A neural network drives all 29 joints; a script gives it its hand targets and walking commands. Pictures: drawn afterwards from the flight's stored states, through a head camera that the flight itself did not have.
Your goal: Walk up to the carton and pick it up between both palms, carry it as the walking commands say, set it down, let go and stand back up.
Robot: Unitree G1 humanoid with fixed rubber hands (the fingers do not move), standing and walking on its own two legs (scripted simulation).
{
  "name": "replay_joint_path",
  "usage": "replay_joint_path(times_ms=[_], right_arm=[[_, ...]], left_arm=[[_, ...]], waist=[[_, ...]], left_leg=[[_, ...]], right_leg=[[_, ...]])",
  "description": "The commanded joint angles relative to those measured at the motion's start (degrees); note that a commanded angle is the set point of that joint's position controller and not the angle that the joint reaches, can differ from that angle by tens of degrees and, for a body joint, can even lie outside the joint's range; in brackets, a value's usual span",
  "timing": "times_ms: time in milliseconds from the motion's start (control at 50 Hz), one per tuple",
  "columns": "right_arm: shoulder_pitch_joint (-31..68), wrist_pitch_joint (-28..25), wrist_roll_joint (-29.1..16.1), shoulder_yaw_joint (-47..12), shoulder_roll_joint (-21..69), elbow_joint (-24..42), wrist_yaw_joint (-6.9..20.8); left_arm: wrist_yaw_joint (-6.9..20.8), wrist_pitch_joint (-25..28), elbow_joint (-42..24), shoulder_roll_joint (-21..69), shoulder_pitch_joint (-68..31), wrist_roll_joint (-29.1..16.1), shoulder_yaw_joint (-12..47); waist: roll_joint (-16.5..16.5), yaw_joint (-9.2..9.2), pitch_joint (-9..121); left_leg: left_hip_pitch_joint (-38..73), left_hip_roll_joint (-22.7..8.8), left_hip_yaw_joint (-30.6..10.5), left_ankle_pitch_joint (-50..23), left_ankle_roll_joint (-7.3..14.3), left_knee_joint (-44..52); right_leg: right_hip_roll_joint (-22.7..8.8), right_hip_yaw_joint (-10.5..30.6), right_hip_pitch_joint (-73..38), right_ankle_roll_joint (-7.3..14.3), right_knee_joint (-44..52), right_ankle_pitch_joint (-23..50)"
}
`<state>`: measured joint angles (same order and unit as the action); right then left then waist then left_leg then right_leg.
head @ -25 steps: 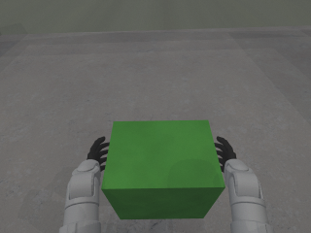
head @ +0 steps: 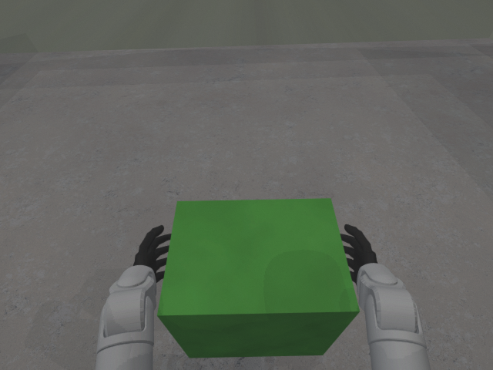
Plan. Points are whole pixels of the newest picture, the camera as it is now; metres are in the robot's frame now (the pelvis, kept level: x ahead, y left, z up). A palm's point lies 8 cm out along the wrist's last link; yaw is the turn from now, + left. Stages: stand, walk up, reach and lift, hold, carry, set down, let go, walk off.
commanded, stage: hold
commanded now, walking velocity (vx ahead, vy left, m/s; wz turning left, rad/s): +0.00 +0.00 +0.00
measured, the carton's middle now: (255, 283) +0.28 +0.00 -0.03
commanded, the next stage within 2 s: carry in 0.72 s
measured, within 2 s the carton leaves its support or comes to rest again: neither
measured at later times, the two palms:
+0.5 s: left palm (146, 272) +0.26 +0.18 +0.04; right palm (364, 271) +0.26 -0.17 +0.04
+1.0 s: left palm (173, 244) +0.30 +0.14 +0.07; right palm (392, 267) +0.26 -0.21 +0.05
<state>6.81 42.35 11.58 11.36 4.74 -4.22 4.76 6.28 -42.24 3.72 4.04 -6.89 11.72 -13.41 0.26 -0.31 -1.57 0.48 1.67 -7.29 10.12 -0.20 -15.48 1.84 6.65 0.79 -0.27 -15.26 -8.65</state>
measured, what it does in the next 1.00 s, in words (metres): stands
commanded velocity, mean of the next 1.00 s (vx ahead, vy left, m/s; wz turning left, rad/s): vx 0.00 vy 0.00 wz -0.19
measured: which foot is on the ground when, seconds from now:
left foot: down 0.00-1.00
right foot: down 0.00-1.00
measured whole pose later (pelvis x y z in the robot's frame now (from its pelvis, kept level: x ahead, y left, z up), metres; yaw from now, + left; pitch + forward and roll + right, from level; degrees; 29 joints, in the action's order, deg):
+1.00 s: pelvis -0.01 -0.01 -0.03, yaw -8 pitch +3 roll +0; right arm 11.8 52.9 6.2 10.7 3.5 8.5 -0.6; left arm 1.1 -52.2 -5.4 1.2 -14.1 2.3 -12.9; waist 1.8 2.7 6.3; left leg -22.1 -2.7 1.1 23.0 -1.8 -42.1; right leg 4.3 3.5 25.6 1.5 -39.6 -17.0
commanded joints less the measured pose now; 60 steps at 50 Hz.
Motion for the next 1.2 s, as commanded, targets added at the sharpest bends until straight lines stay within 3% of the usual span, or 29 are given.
replay_joint_path(times_ms=[0,680,700,780,840,860,900,920,940,960,980,1000,1020,1040,1120,1140,1160,1180], right_arm=[[25.64,-1.63,-11.22,-34.31,42.85,5.03,8.34],[27.43,-1.75,-11.05,-33.55,44.5,2.74,8.85],[28.93,-1.77,-10.88,-33.27,44.91,4.13,9.52],[30.19,0.06,-13.79,-37.43,46.8,6.3,8.92],[30.1,2.47,-16.43,-39.89,46.49,12.56,6.81],[31.63,3.38,-17.21,-40.62,45.84,14.78,5.77],[35.0,5.93,-17.96,-41.48,44.39,17.87,3.64],[36.52,7.39,-18.18,-41.6,43.66,19.16,2.55],[38.49,9.06,-18.61,-41.52,42.83,20.06,1.44],[37.52,11.01,-19.16,-41.49,42.38,20.75,0.41],[36.64,12.99,-20.01,-41.82,42.23,21.63,-0.69],[38.6,14.51,-21.47,-42.27,42.34,22.58,-1.91],[42.76,15.35,-23.1,-42.33,42.59,23.1,-2.89],[45.48,16.22,-24.05,-41.94,42.39,22.6,-3.6],[45.66,19.24,-24.21,-36.79,41.07,18.02,-6.26],[44.02,19.79,-23.75,-35.43,40.66,16.88,-6.65],[42.95,20.36,-23.26,-34.29,39.85,16.19,-7.03],[45.33,20.51,-22.49,-33.3,38.18,16.22,-7.5]], left_arm=[[7.76,1.3,-4.66,42.32,-25.06,-11.23,34.29],[8.35,1.76,-2.13,43.37,-27.28,-11.33,33.53],[9.31,1.58,-1.78,44.28,-31.53,-13.25,35.13],[8.61,-0.23,-3.91,46.54,-31.45,-15.61,38.09],[7.24,-3.1,-10.91,47.72,-33.19,-19.88,41.98],[6.56,-4.19,-13.14,47.68,-35.33,-21.28,43.33],[5.12,-6.94,-15.64,46.98,-38.29,-23.16,44.52],[4.3,-8.37,-16.59,46.4,-39.48,-24.22,44.62],[3.17,-9.78,-17.27,45.67,-41.42,-24.96,44.34],[1.75,-11.37,-17.46,44.67,-40.32,-25.01,43.1],[0.27,-13.09,-17.56,43.5,-37.83,-24.83,41.93],[-1.25,-14.66,-18.61,42.97,-37.22,-25.08,41.54],[-2.59,-15.67,-20.2,42.26,-40.26,-25.19,40.73],[-3.84,-16.56,-20.33,41.13,-42.42,-24.54,39.47],[-7.78,-19.61,-18.89,38.12,-45.07,-22.56,36.36],[-8.41,-20.2,-18.53,37.55,-44.98,-22.08,35.66],[-8.95,-20.8,-18.14,37.37,-44.56,-21.48,35.22],[-9.4,-21.14,-17.87,38.44,-46.07,-21.34,35.41]], waist=[[0.34,-0.04,11.24],[0.02,0.11,10.74],[-0.88,0.79,15.88],[0.21,0.74,16.16],[4.85,0.37,19.92],[6.87,0.35,21.6],[10.09,1.51,21.77],[9.24,1.87,21.32],[5.26,1.96,20.28],[-5.67,1.58,20.38],[-16.71,1.11,21.96],[-17.2,1.25,22.66],[-12.85,1.35,23.91],[-10.79,1.57,24.76],[-9.6,1.18,28.29],[-7.42,0.33,28.58],[-0.5,-0.1,27.01],[16.42,-0.08,26.07]], left_leg=[[-0.58,4.12,3.28,-11.35,-0.6,1.48],[-0.99,4.11,3.61,-8.85,-0.31,1.2],[-5.14,-7.0,2.04,-2.13,-0.08,-9.51],[-12.14,-9.15,0.53,1.24,1.09,-13.95],[-9.94,-14.01,-3.24,-6.51,4.01,-14.18],[-9.14,-16.27,-4.29,-10.47,5.43,-14.18],[-12.86,-19.57,-4.55,-13.22,7.56,-13.74],[-15.72,-18.85,-1.84,-12.22,6.83,-15.15],[-18.74,-16.37,1.9,-7.78,4.54,-18.22],[-23.27,-10.99,7.63,2.32,0.73,-25.9],[-28.97,-4.39,13.04,15.26,-3.42,-34.67],[-32.38,-1.73,11.97,25.44,-4.26,-36.29],[-32.24,-1.63,9.82,25.95,-4.04,-35.89],[-31.34,-1.65,9.62,24.02,-3.79,-34.48],[-17.26,-1.04,12.3,12.8,-2.96,-16.59],[-9.15,-3.15,11.77,7.62,-2.31,-9.39],[-2.97,-11.48,4.52,5.33,-0.07,-2.81],[1.05,-27.76,-9.74,-10.66,6.09,-3.03]], right_leg=[[3.93,-3.26,-4.23,-0.82,0.4,11.49],[3.78,-3.36,-3.81,-0.74,-0.17,9.68],[-8.21,-0.48,6.16,0.46,-6.98,6.82],[-7.67,3.74,17.84,1.96,-14.31,2.45],[-4.72,2.16,24.2,0.92,-23.63,6.12],[-3.57,0.38,25.25,0.57,-26.93,3.53],[-2.08,-3.01,24.62,0.71,-26.71,-12.65],[-2.11,-3.69,22.02,1.15,-23.25,-13.68],[-2.82,-1.26,20.23,1.84,-18.6,-9.81],[-8.14,8.4,17.37,3.47,-13.49,2.71],[-14.66,20.05,12.25,6.3,-10.26,20.02],[-16.49,24.03,8.76,8.57,-9.26,28.46],[-16.04,23.12,7.11,8.9,-10.12,29.57],[-15.0,21.29,7.27,8.41,-10.21,27.29],[-8.75,11.76,13.46,4.18,-12.75,16.8],[-7.02,8.94,18.85,2.5,-15.64,12.6],[-3.61,4.19,26.98,0.63,-21.94,1.88],[2.34,-4.88,39.87,-1.69,-33.6,-16.97]])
